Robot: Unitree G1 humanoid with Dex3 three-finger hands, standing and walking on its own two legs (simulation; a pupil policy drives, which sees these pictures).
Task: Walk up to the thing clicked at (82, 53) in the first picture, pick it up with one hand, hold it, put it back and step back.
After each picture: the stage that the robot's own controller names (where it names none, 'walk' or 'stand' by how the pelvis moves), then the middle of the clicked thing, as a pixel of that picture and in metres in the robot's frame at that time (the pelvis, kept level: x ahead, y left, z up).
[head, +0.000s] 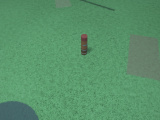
stand; (84, 45) +1.29 +0.00 -0.65
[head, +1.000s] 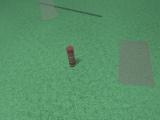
walk; (71, 56) +1.16 +0.24 -0.63
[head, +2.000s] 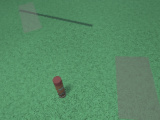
walk; (59, 87) +0.72 +0.29 -0.64
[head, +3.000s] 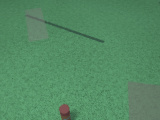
walk; (65, 116) +0.49 +0.18 -0.64
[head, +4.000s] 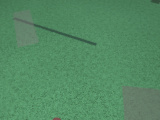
stand; out of the picture +0.40 +0.20 -0.65
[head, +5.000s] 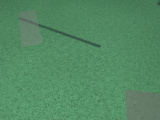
stand; out of the picture +0.39 +0.19 -0.65
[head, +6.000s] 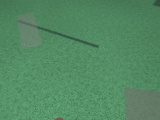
stand; out of the picture +0.41 +0.19 -0.66
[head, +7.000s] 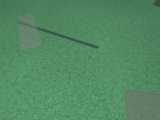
stand; out of the picture +0.40 +0.19 -0.66
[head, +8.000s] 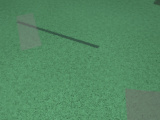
stand; out of the picture +0.39 +0.19 -0.66
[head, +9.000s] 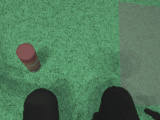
go down; (30, 60) +0.46 +0.22 -0.32
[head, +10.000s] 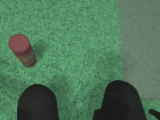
go down; (25, 53) +0.46 +0.23 -0.26
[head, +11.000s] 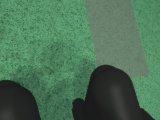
close in; out of the picture +0.45 +0.27 -0.17
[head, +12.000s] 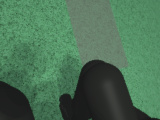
close; out of the picture +0.45 +0.28 -0.16
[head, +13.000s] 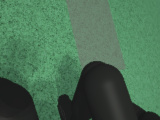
lift; out of the picture +0.42 +0.28 -0.16
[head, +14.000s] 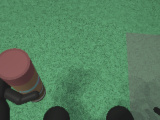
lift; (27, 81) +0.32 +0.19 +0.03
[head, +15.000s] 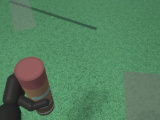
hold; (38, 91) +0.31 +0.16 +0.04
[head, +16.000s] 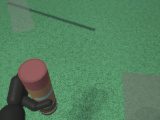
hold; (42, 91) +0.31 +0.15 +0.03
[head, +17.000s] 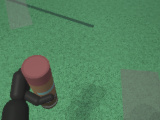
crouch; (43, 86) +0.33 +0.15 +0.02
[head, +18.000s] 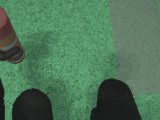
crouch; (6, 41) +0.47 +0.21 -0.05
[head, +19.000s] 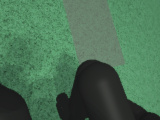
lower; out of the picture +0.43 +0.28 -0.17
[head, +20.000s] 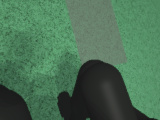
lower; out of the picture +0.44 +0.29 -0.17
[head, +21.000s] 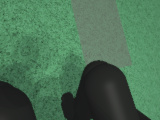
lower; out of the picture +0.44 +0.29 -0.15
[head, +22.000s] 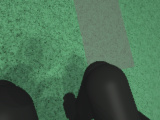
lower; out of the picture +0.43 +0.28 -0.15
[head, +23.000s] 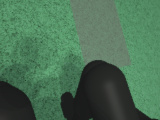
loosen; out of the picture +0.43 +0.27 -0.16
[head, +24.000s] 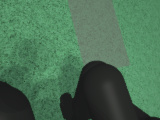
withdraw; out of the picture +0.41 +0.26 -0.17
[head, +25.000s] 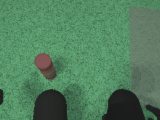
walk; (47, 68) +0.45 +0.20 -0.33
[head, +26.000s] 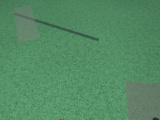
stand; out of the picture +0.37 +0.16 -0.59
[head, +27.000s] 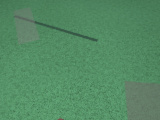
stand; out of the picture +0.39 +0.17 -0.60
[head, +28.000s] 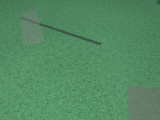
stand; out of the picture +0.38 +0.16 -0.63
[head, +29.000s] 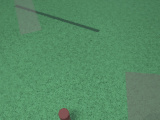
walk; (65, 119) +0.41 +0.15 -0.64
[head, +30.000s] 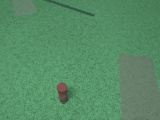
walk; (63, 94) +0.54 +0.16 -0.64
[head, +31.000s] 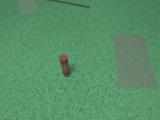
walk; (65, 66) +0.85 +0.24 -0.63
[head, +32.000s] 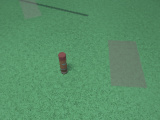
stand; (63, 63) +1.01 +0.21 -0.64
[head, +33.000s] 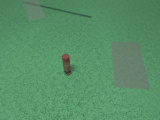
stand; (66, 65) +1.02 +0.20 -0.66
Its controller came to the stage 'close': yes
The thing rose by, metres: 0.68
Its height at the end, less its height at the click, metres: +0.00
